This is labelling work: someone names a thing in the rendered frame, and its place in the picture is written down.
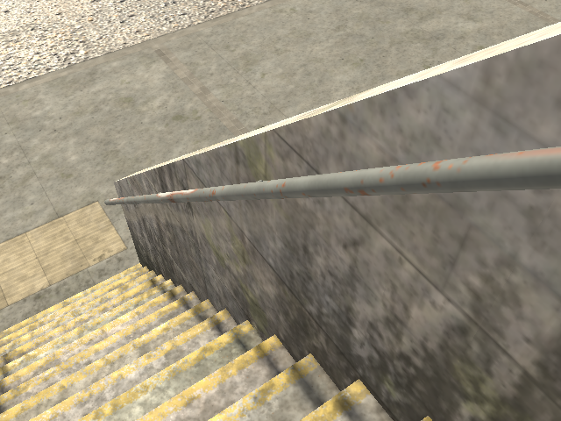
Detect stairs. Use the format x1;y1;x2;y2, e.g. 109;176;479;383
0;263;432;421

